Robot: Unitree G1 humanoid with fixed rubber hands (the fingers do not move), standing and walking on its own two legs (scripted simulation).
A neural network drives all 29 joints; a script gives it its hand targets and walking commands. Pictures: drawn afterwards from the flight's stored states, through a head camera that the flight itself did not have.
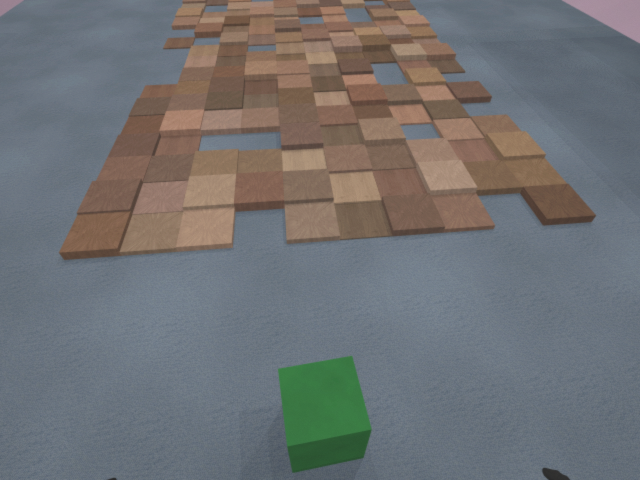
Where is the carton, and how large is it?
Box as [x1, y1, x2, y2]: [278, 356, 371, 472]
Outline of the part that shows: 351,356 278,369 286,440 292,472 363,457 371,429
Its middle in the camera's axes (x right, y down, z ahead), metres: +0.01 +0.48 +1.10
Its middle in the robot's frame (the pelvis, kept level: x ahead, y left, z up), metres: +0.45 +0.00 -0.65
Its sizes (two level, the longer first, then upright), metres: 0.210 0.200 0.250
